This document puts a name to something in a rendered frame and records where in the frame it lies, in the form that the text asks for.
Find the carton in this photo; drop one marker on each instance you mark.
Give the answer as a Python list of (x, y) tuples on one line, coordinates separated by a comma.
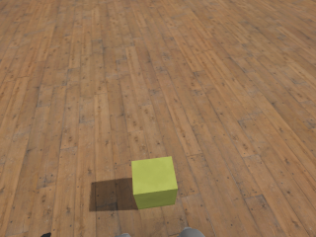
[(154, 182)]

